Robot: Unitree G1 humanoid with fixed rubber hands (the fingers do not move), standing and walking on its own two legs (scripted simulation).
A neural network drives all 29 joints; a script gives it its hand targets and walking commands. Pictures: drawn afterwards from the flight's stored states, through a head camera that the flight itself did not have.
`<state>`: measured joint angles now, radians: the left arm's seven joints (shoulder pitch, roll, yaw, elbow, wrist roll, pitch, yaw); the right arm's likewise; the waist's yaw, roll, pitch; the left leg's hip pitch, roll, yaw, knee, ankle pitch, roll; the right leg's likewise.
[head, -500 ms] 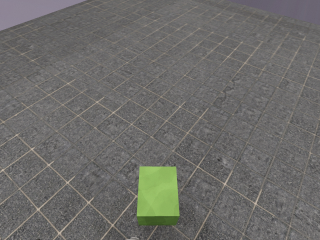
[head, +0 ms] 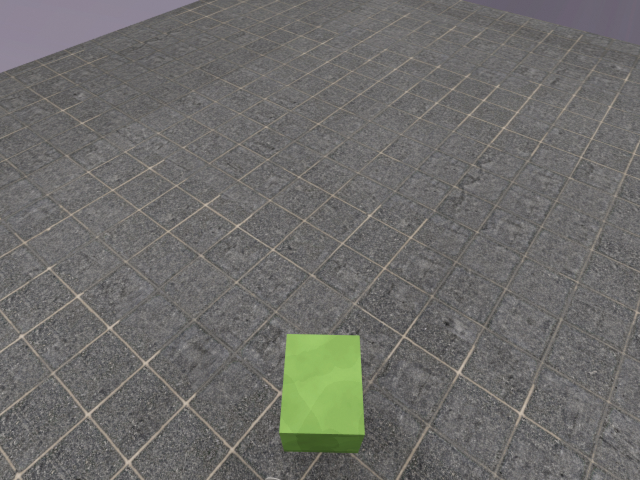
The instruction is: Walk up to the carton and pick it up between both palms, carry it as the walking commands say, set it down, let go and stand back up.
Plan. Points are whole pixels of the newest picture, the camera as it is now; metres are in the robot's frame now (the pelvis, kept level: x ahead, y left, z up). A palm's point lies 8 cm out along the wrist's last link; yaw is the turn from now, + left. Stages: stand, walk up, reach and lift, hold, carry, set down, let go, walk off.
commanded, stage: walk up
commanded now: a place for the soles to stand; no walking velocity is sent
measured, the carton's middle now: (322, 393) +0.46 +0.01 -0.64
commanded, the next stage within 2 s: none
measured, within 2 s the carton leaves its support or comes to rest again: neither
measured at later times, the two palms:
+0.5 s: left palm out of the picture +0.08 +0.33 -0.08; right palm out of the picture +0.08 -0.33 -0.09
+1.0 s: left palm out of the picture +0.07 +0.33 -0.08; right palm out of the picture +0.08 -0.33 -0.09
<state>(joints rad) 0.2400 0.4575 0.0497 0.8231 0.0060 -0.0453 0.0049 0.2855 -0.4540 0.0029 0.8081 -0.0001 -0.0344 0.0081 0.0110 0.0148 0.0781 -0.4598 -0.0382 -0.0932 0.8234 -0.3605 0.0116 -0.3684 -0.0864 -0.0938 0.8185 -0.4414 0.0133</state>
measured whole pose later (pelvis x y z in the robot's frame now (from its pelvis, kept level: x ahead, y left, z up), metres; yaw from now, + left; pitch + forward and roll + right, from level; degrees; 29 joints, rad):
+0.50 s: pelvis +0.00 +0.00 +0.00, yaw +1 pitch -1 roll +0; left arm 0.24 0.46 0.05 0.82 0.01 -0.05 0.00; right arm 0.29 -0.45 0.00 0.81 0.00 -0.03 0.01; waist 0.01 0.02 0.08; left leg -0.45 -0.04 -0.10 0.82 -0.36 0.01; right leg -0.35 -0.09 -0.11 0.82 -0.45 0.01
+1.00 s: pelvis +0.00 -0.01 +0.00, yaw +1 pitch -1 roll +0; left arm 0.24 0.46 0.05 0.82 0.01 -0.04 0.00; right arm 0.29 -0.45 0.00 0.81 0.00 -0.03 0.01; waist 0.01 0.02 0.08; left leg -0.44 -0.04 -0.10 0.79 -0.34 0.01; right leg -0.35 -0.09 -0.11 0.81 -0.44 0.01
